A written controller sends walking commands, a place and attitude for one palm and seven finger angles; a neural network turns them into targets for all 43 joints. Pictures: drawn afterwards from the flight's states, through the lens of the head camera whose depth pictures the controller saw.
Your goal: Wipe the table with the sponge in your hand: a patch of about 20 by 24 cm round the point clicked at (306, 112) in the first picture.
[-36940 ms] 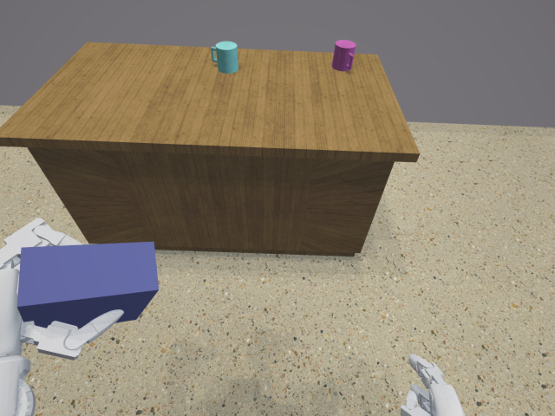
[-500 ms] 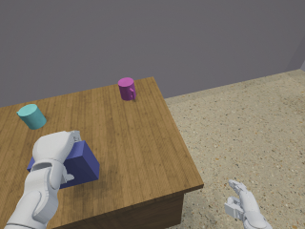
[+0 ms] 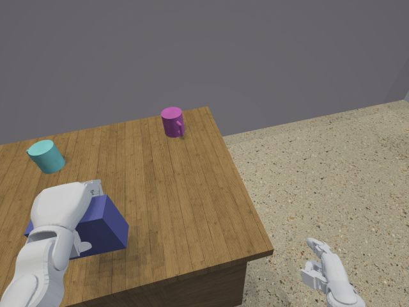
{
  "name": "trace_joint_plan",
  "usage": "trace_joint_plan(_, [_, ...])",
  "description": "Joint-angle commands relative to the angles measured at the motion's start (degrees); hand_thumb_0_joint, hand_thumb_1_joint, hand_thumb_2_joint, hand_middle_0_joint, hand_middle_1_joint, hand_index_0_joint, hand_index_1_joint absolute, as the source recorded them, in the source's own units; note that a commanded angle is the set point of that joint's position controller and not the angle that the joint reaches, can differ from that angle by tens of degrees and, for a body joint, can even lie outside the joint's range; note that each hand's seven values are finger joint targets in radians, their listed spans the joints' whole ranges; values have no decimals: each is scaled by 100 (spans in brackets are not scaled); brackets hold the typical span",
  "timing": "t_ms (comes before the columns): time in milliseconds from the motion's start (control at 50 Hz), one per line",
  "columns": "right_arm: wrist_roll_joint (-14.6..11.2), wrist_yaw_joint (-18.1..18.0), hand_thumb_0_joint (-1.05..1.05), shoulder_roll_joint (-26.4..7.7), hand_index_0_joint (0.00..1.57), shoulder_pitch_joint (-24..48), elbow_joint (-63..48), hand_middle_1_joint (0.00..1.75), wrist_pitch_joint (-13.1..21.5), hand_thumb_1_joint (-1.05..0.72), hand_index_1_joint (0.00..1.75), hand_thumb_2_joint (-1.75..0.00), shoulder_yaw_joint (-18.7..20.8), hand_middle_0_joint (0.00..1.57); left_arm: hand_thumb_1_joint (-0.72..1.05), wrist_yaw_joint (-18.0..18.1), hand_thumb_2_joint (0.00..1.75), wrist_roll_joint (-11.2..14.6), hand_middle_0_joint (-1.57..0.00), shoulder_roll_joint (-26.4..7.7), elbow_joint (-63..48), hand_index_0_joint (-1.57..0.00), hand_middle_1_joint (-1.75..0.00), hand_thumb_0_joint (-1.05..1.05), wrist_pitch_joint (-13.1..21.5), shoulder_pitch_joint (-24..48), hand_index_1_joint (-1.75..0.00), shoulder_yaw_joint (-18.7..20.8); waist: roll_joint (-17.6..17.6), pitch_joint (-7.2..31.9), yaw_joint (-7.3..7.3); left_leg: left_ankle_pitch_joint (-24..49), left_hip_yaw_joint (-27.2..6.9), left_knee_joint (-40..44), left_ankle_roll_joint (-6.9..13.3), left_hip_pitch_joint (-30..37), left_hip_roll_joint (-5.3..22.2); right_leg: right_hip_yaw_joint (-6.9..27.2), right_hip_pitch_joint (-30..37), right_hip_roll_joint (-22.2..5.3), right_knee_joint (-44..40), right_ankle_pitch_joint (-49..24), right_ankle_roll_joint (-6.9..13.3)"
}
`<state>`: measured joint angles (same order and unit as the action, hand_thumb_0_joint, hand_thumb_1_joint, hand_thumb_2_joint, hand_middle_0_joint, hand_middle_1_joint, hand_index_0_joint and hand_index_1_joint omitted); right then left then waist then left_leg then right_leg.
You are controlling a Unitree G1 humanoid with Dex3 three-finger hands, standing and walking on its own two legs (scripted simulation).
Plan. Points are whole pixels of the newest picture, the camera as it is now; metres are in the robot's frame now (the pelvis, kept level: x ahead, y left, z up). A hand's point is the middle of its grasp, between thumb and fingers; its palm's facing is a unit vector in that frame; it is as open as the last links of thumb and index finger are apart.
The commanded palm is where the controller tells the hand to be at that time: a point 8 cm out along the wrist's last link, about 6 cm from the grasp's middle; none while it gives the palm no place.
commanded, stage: bring the sponge back beside the body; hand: left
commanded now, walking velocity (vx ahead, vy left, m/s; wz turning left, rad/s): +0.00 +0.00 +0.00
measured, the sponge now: (86, 234) +0.21 +0.28 +0.04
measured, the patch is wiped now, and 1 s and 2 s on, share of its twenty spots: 1.00 1.00 1.00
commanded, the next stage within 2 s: step back with the hand held close in 1.06 s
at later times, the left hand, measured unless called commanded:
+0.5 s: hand (56, 225) +0.19 +0.30 +0.11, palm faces +0.09 -0.07 -0.99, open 9.4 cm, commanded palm +0.16 +0.29 +0.17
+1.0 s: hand (50, 237) +0.17 +0.30 +0.11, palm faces +0.06 -0.12 -0.99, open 9.4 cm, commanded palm +0.14 +0.29 +0.18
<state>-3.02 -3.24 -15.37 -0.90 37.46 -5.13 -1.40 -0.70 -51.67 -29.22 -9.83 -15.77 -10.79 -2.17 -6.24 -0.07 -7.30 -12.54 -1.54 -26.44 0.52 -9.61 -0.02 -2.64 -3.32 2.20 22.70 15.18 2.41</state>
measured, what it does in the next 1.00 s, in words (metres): stands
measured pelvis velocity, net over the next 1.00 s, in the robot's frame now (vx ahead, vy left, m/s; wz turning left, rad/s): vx -0.02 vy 0.00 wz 0.00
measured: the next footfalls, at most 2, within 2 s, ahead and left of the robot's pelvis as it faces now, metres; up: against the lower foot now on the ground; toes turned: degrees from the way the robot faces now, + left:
none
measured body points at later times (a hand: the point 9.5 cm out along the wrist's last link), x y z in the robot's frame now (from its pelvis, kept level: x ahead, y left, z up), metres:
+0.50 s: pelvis -0.01 +0.00 +0.00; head -0.04 -0.04 +0.45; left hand +0.18 +0.30 +0.17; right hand +0.24 -0.19 -0.07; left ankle +0.02 +0.12 -0.74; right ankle -0.03 -0.10 -0.74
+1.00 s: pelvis -0.02 +0.00 +0.00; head -0.05 -0.04 +0.45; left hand +0.16 +0.30 +0.16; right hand +0.24 -0.18 -0.07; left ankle +0.02 +0.12 -0.74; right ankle -0.03 -0.10 -0.74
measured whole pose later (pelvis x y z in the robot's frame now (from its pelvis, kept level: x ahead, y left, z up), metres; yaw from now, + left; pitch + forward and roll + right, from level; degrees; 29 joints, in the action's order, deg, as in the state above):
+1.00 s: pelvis -0.02 +0.00 +0.00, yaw +0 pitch -5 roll -1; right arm -3.8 -2.8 -14.8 0.1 36.9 -4.6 -2.8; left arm -2.4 -48.4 -29.6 -17.6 -22.7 -16.6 1.5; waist -7.1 0.0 -7.6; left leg -11.3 -1.6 -27.0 0.8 -10.3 -0.2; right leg -2.6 -4.2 2.1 23.7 14.3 2.0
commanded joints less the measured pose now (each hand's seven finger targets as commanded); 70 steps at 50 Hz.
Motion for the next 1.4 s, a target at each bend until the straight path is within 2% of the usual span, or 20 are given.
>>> trace_joint_plan(0, [-36,31,0,-541,20,1336,-969,30,330,-90,30,-90,206,20,10,519,130,-88,-120,-1350,-1016,-120,-160,0,-164,1447,-160,1186,-60,855,41,1254,-253,297,200,556,-121,546,-290,-52,-424,-1230,224])
trace_joint_plan(140, [-92,108,0,-619,20,1619,-1122,30,237,-90,30,-90,133,20,10,2,130,177,-120,-956,-1072,-120,-160,0,-713,787,-160,702,385,705,103,1093,-251,336,241,344,-121,538,-318,-76,-372,-1280,143])
trace_joint_plan(200, [-69,71,0,-597,20,1513,-1160,30,251,-90,30,-90,110,20,10,-120,130,102,-120,-1165,-1319,-120,-160,0,-556,939,-160,735,462,807,140,904,-234,280,286,345,-122,487,-360,-115,-367,-996,84])
trace_joint_plan(340, [31,-6,0,-509,20,1334,-1148,30,404,-90,30,-90,130,20,10,302,130,-93,-120,-1741,-1980,-120,-160,0,12,779,-160,1517,-213,954,-66,1085,-377,276,257,624,-125,645,-248,12,-429,-970,259])
trace_joint_plan(440, [-56,67,0,-552,20,1506,-1095,30,360,-90,30,-90,149,20,10,351,130,165,-120,-1289,-1516,-120,-160,0,-364,520,-160,1293,42,438,-25,780,-378,403,181,338,-93,661,-476,8,-509,-628,234])
trace_joint_plan(540, [-86,53,0,-573,20,1690,-1218,30,366,-90,30,-90,108,20,10,35,130,251,-120,-1047,-1716,-120,-160,0,-664,421,-160,851,224,530,29,622,-345,428,235,277,-99,600,-442,-39,-446,-557,156])
trace_joint_plan(660, [-13,50,0,-462,20,1494,-1297,30,449,-90,30,-90,100,20,10,27,130,42,-120,-1534,-2706,-120,-160,0,-234,189,-160,1232,118,1015,-22,806,-348,223,285,434,-95,587,-260,-78,-297,-652,142])
trace_joint_plan(740, [23,35,0,-512,20,1387,-1192,30,425,-90,30,-90,124,20,10,264,130,-13,-120,-1703,-2366,-120,-160,0,-173,164,-160,1598,-95,581,-73,739,-410,275,237,376,-83,729,-447,34,-450,-576,251])
trace_joint_plan(840, [-56,34,0,-538,20,1544,-1135,30,399,-90,30,-90,121,20,10,280,130,243,-120,-1246,-1744,-120,-160,0,-465,252,-160,1283,165,317,-9,605,-364,353,188,294,-81,729,-610,9,-535,-469,213])
trace_joint_plan(960, [-81,21,0,-504,20,1592,-1254,30,480,-90,30,-90,95,20,10,-26,130,180,-120,-1099,-2295,-120,-160,0,-501,355,-160,797,26,819,73,677,-338,319,257,390,-86,549,-377,-68,-351,-549,129])
trace_joint_plan(1040, [7,15,0,-522,20,1530,-1243,30,470,-90,30,-90,85,20,10,12,130,-53,-120,-1623,-2492,-120,-160,0,-340,200,-160,1287,-37,792,-44,705,-427,345,267,370,-82,643,-288,11,-362,-576,206])
trace_joint_plan(1140, [2,55,0,-507,20,1461,-1176,30,406,-90,30,-90,102,20,10,265,130,8,-120,-1655,-2158,-120,-160,0,-332,187,-160,1576,-67,455,-97,688,-418,355,200,276,-85,719,-454,36,-467,-464,249])
trace_joint_plan(1160, [-33,67,0,-460,20,1439,-1137,30,413,-90,30,-90,106,20,10,301,130,46,-120,-1347,-2065,-120,-160,0,-329,452,-160,1293,23,519,5,661,-348,339,184,288,-55,629,-503,-4,-425,-434,195])
trace_joint_plan(1180, [28,-19,0,-326,20,432,-2286,30,484,-90,30,-90,131,20,10,415,130,5066,-120,-621,-3302,-120,-160,0,925,1412,-160,2557,955,-542,599,-292,-356,-104,287,75,57,1015,-1675,-227,-705,-1084,146])
trace_joint_plan(1200, [143,-45,0,-351,20,50,-1735,30,516,-90,30,-90,-45,20,10,454,130,5112,-120,-1030,-1858,-120,-160,0,1269,80,-160,2669,1540,-203,483,-378,-391,-302,299,63,35,823,-1695,-414,-602,-968,137])
trace_joint_plan(1220, [119,4,0,-243,20,174,-1720,30,487,-90,30,-90,-38,20,10,383,130,5144,-120,-479,-1669,-120,-160,0,1370,-260,-160,2199,1517,-215,500,-340,-343,-371,278,4,-34,757,-1759,-481,-540,-1064,138])
trace_joint_plan(1240, [75,-22,0,-306,20,-264,-1716,30,482,-90,30,-90,79,20,10,439,130,5365,-120,-513,-1930,-120,-160,0,1528,-422,-160,2557,1752,11,531,-245,-370,-531,248,107,55,787,-1713,-709,-557,-1078,59])
trace_joint_plan(1320, [94,-114,0,-472,20,-402,-1744,30,595,-90,30,-90,173,20,10,583,130,5637,-120,-323,-3359,-120,-160,0,1998,-945,-160,2493,270,1128,601,1114,-371,-670,309,56,368,497,-1143,-1050,281,-2304,-37])
trace_joint_plan(1340, [124,-114,0,-538,20,-404,-1719,30,619,-90,30,-90,177,20,10,649,130,5667,-120,-523,-3724,-120,-160,0,2070,-1089,-160,2677,-373,1170,576,1394,-497,-526,323,-12,452,456,-1114,-965,445,-2068,-40])
trace_joint_plan(1380, [152,-92,0,-547,20,-372,-1762,30,672,-90,30,-90,207,20,10,701,130,5663,-120,-511,-4090,-120,-160,0,2208,-1487,-160,2807,-648,1210,511,1688,-769,-452,365,-395,587,394,-1017,-769,529,-1605,-65])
